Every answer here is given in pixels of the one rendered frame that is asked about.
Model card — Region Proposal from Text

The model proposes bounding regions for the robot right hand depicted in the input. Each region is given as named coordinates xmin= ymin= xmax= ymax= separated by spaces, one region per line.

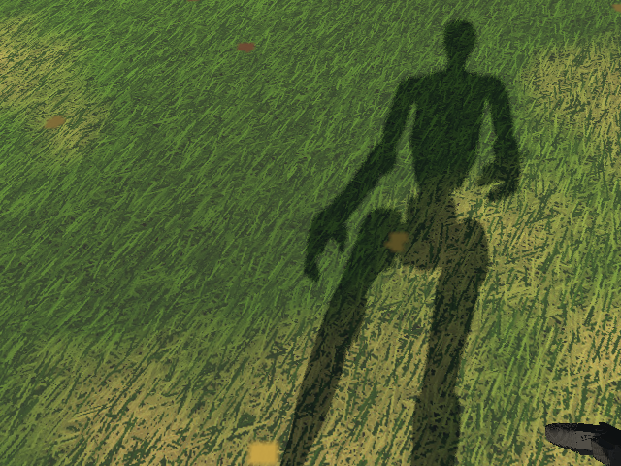
xmin=545 ymin=422 xmax=621 ymax=466

